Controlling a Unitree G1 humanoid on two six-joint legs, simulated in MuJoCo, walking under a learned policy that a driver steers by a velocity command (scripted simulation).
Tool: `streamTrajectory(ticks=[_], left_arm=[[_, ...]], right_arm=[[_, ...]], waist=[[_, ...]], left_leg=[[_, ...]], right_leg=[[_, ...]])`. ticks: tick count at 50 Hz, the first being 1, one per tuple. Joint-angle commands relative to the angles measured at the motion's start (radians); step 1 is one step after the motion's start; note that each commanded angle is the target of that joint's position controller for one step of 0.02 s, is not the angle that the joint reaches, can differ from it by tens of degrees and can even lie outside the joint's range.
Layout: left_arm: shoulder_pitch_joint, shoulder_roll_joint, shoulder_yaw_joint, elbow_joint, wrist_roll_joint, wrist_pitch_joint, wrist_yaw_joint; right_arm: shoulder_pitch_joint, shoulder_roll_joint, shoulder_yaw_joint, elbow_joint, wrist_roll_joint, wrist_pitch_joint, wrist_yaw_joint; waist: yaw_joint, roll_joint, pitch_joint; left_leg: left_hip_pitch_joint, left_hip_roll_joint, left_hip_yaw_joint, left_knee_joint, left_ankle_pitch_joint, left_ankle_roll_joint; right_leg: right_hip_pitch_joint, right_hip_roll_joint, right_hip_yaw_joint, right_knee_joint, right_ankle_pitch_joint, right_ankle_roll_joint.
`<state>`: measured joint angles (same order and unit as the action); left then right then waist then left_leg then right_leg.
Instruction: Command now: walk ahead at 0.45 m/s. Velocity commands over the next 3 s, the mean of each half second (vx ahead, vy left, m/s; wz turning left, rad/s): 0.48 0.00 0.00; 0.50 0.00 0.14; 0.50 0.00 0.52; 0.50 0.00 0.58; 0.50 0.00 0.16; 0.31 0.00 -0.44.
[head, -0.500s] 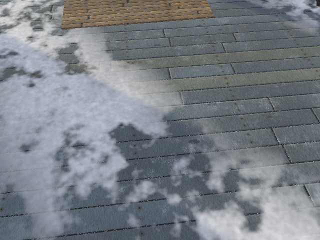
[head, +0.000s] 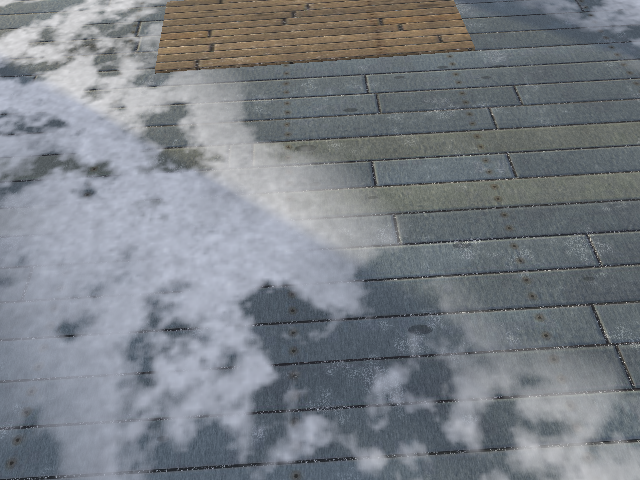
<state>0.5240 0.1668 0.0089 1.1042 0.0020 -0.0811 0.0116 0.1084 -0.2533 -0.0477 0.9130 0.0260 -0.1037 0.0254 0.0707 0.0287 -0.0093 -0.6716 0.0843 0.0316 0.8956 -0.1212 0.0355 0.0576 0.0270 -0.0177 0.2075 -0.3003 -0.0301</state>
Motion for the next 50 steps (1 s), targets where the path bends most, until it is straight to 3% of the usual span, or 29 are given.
streamTrajectory(ticks=[1, 3, 5, 6, 8, 9, 10, 11, 12, 13, 14, 16, 17, 19, 23, 27, 31, 34, 35, 36, 37, 38, 39, 40, 41, 42, 44, 45, 50], left_arm=[[0.018, 0.191, 0.032, -0.050, -0.006, -0.010, 0.018], [0.030, 0.199, 0.040, -0.043, -0.022, -0.014, 0.019], [0.018, 0.205, 0.047, -0.044, -0.022, -0.010, 0.018], [0.006, 0.217, 0.053, -0.047, -0.016, -0.004, 0.017], [-0.022, 0.214, 0.053, -0.063, -0.001, 0.015, 0.014], [-0.015, 0.173, 0.036, -0.092, 0.016, 0.016, 0.009], [0.129, 0.000, -0.005, -0.090, 0.000, -0.007, -0.005], [0.047, 0.101, 0.017, -0.092, -0.031, -0.038, -0.012], [-0.070, 0.162, 0.035, -0.134, -0.055, -0.053, -0.013], [-0.135, 0.177, 0.038, -0.151, -0.049, -0.060, -0.004], [-0.160, 0.176, 0.049, -0.156, -0.033, -0.055, 0.005], [-0.113, 0.134, 0.053, -0.150, -0.026, -0.027, 0.008], [-0.113, 0.124, 0.054, -0.152, -0.027, -0.016, 0.011], [-0.177, 0.127, 0.058, -0.182, -0.019, -0.003, 0.014], [-0.356, 0.139, 0.064, -0.244, -0.006, -0.009, 0.007], [-0.507, 0.117, 0.051, -0.284, -0.014, -0.019, -0.011], [-0.615, 0.125, 0.043, -0.333, -0.023, -0.027, -0.036], [-0.586, 0.160, 0.053, -0.346, -0.026, -0.037, -0.050], [-0.519, 0.187, 0.066, -0.330, -0.025, -0.039, -0.050], [-0.363, 0.227, 0.090, -0.284, -0.024, -0.039, -0.045], [-0.161, 0.301, 0.114, -0.240, -0.009, -0.039, -0.035], [-0.051, 0.386, 0.136, -0.210, -0.001, -0.032, -0.035], [-0.055, 0.283, 0.107, -0.215, -0.002, -0.030, -0.034], [-0.150, 0.235, 0.089, -0.229, -0.005, -0.032, -0.029], [-0.243, 0.204, 0.078, -0.248, -0.005, -0.034, -0.028], [-0.300, 0.169, 0.068, -0.250, -0.002, -0.036, -0.032], [-0.334, 0.151, 0.066, -0.235, 0.011, -0.045, -0.037], [-0.329, 0.149, 0.067, -0.226, 0.012, -0.049, -0.037], [-0.290, 0.187, 0.080, -0.196, 0.019, -0.050, -0.008]], right_arm=[[-0.188, 0.005, 0.019, -0.115, 0.000, -0.005, 0.009], [-0.218, -0.028, 0.015, -0.138, 0.008, -0.002, 0.014], [-0.201, -0.065, 0.001, -0.147, 0.006, -0.007, 0.019], [-0.149, -0.089, -0.011, -0.137, 0.005, -0.008, 0.018], [0.135, -0.158, -0.053, -0.055, 0.011, -0.001, 0.009], [0.304, -0.231, -0.072, -0.020, -0.002, 0.007, -0.003], [0.354, -0.271, -0.074, 0.004, -0.022, 0.008, 0.010], [0.302, -0.177, -0.049, 0.000, -0.016, 0.004, 0.013], [0.202, -0.132, -0.036, -0.013, -0.010, -0.003, 0.011], [0.112, -0.113, -0.028, -0.034, -0.015, -0.011, 0.013], [0.065, -0.095, -0.023, -0.038, -0.028, -0.017, 0.019], [0.054, -0.058, -0.012, -0.019, -0.037, -0.023, 0.024], [0.070, -0.052, -0.009, -0.006, -0.031, -0.024, 0.022], [0.106, -0.093, -0.016, 0.012, -0.028, -0.025, 0.008], [0.186, -0.122, -0.022, 0.030, -0.026, -0.013, -0.020], [0.270, -0.138, -0.023, 0.052, -0.014, -0.004, -0.030], [0.343, -0.142, -0.027, 0.085, -0.009, 0.016, -0.032], [0.330, -0.163, -0.037, 0.086, -0.008, 0.032, -0.037], [0.309, -0.169, -0.038, 0.079, -0.009, 0.037, -0.038], [0.290, -0.158, -0.033, 0.072, -0.013, 0.042, -0.037], [0.282, -0.121, -0.015, 0.044, -0.024, 0.040, -0.035], [0.412, 0.017, 0.027, 0.039, -0.021, 0.020, -0.023], [0.374, -0.059, 0.009, 0.057, 0.002, -0.004, -0.021], [0.274, -0.142, -0.017, 0.024, 0.031, -0.015, -0.022], [0.221, -0.142, -0.019, 0.012, 0.032, -0.015, -0.029], [0.197, -0.125, -0.025, 0.011, 0.017, -0.005, -0.037], [0.253, -0.067, -0.027, 0.024, 0.010, 0.026, -0.038], [0.258, -0.050, -0.028, 0.027, 0.012, 0.040, -0.038], [0.138, -0.054, -0.040, -0.032, 0.000, 0.053, -0.034]], waist=[[-0.002, -0.127, 0.165], [-0.015, -0.134, 0.180], [-0.051, -0.135, 0.147], [-0.086, -0.153, 0.093], [-0.228, -0.163, -0.090], [-0.269, -0.042, -0.225], [-0.171, 0.261, -0.402], [-0.194, 0.184, -0.316], [-0.170, 0.129, -0.143], [-0.137, 0.006, -0.079], [-0.100, -0.029, -0.038], [-0.045, 0.018, -0.027], [-0.037, 0.026, -0.006], [-0.036, 0.030, 0.043], [-0.079, 0.000, 0.071], [-0.131, 0.008, 0.082], [-0.160, 0.012, 0.108], [-0.116, 0.042, 0.076], [-0.074, 0.058, 0.028], [0.005, 0.059, -0.064], [0.080, 0.000, -0.213], [0.038, -0.254, -0.380], [0.063, -0.220, -0.396], [0.046, -0.180, -0.223], [0.010, -0.112, -0.135], [-0.019, -0.073, -0.059], [-0.077, -0.128, -0.021], [-0.084, -0.116, -0.003], [-0.078, -0.085, 0.057]], left_leg=[[0.062, -0.044, 0.048, -0.228, 0.121, -0.017], [0.079, -0.046, 0.025, -0.306, 0.142, 0.007], [0.124, -0.064, 0.019, -0.356, 0.125, 0.041], [0.199, -0.088, 0.031, -0.349, 0.100, 0.059], [0.561, -0.128, 0.052, -0.335, 0.070, 0.109], [0.874, 0.077, -0.195, -0.321, -0.005, 0.170], [1.120, 0.315, -0.741, -0.519, -0.305, 0.337], [1.045, 0.281, -0.828, -0.634, -0.380, 0.295], [0.891, 0.258, -0.655, -0.640, -0.299, 0.247], [0.721, 0.228, -0.517, -0.659, -0.131, 0.222], [0.588, 0.192, -0.416, -0.684, -0.026, 0.208], [0.478, 0.144, -0.306, -0.733, 0.033, 0.210], [0.447, 0.128, -0.264, -0.755, 0.037, 0.213], [0.414, 0.134, -0.230, -0.797, 0.037, 0.229], [0.489, 0.113, -0.169, -0.812, 0.082, 0.201], [0.536, 0.089, -0.105, -0.805, 0.100, 0.167], [0.693, 0.144, -0.114, -0.742, 0.134, 0.163], [0.772, 0.180, -0.121, -0.650, 0.309, 0.139], [0.776, 0.163, -0.101, -0.567, 0.493, 0.125], [0.727, 0.119, -0.067, -0.394, 0.615, 0.100], [0.520, 0.062, -0.034, -0.109, 0.444, 0.065], [0.091, -0.119, -0.008, 0.286, -0.141, -0.008], [-0.018, -0.119, -0.175, 0.417, -0.442, 0.011], [-0.090, -0.065, -0.174, 0.453, -0.379, 0.029], [-0.060, -0.008, -0.146, 0.411, -0.281, 0.029], [-0.024, 0.021, -0.136, 0.350, -0.217, 0.025], [0.087, 0.059, -0.141, 0.287, -0.153, 0.018], [0.097, 0.062, -0.138, 0.278, -0.138, 0.016], [-0.034, 0.049, -0.155, 0.087, 0.085, -0.005]], right_leg=[[-0.187, -0.207, 0.105, -0.149, 0.318, -0.146], [-0.124, -0.242, 0.100, -0.143, 0.347, -0.139], [-0.025, -0.268, 0.082, -0.066, 0.546, -0.115], [0.018, -0.274, 0.069, 0.016, 0.739, -0.102], [-0.046, -0.220, 0.015, 0.369, 0.955, -0.057], [-0.296, -0.161, -0.006, 0.699, 0.617, -0.030], [-0.611, 0.045, 0.063, 1.053, -0.200, 0.018], [-0.716, 0.005, 0.176, 1.188, -0.238, -0.009], [-0.789, -0.046, 0.141, 1.208, -0.160, -0.028], [-0.733, -0.102, 0.124, 1.158, -0.058, -0.035], [-0.677, -0.138, 0.111, 1.105, 0.000, -0.036], [-0.583, -0.175, 0.117, 1.033, 0.028, -0.037], [-0.582, -0.181, 0.107, 0.996, 0.024, -0.033], [-0.643, -0.198, 0.092, 0.910, 0.074, -0.012], [-0.763, -0.193, 0.073, 0.652, 0.299, 0.018], [-0.705, -0.139, 0.022, 0.429, 0.433, 0.021], [-0.750, -0.118, 0.021, 0.330, 0.366, 0.004], [-0.669, -0.088, 0.007, 0.285, 0.251, -0.035], [-0.557, -0.051, -0.025, 0.274, 0.225, -0.054], [-0.340, -0.025, -0.043, 0.261, 0.246, -0.086], [-0.005, -0.165, 0.109, 0.302, 0.267, -0.152], [0.394, -0.428, 0.581, 0.226, 0.077, -0.311], [0.380, -0.446, 0.727, 0.118, 0.010, -0.294], [0.234, -0.416, 0.549, 0.100, 0.037, -0.231], [0.074, -0.380, 0.409, 0.068, 0.113, -0.198], [-0.055, -0.340, 0.308, 0.017, 0.147, -0.175], [-0.194, -0.296, 0.180, -0.041, 0.209, -0.157], [-0.229, -0.283, 0.133, -0.064, 0.237, -0.159], [-0.204, -0.268, -0.030, -0.097, 0.362, -0.148]])
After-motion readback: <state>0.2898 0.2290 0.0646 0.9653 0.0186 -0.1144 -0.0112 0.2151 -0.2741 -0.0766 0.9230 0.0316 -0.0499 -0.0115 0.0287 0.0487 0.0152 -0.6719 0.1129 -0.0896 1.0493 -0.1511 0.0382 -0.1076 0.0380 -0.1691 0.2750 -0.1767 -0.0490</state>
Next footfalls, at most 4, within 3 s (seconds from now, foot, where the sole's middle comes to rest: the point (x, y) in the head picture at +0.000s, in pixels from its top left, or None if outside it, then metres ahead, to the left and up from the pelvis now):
0.16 left None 0.30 0.13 -0.78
0.74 right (414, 431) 0.61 -0.10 -0.78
1.30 left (299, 320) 0.88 0.17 -0.78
1.78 right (332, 218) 1.23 0.11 -0.78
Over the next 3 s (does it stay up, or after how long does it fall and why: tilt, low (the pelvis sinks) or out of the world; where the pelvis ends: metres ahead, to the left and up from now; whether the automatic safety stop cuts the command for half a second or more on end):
stays up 1.48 0.50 -0.01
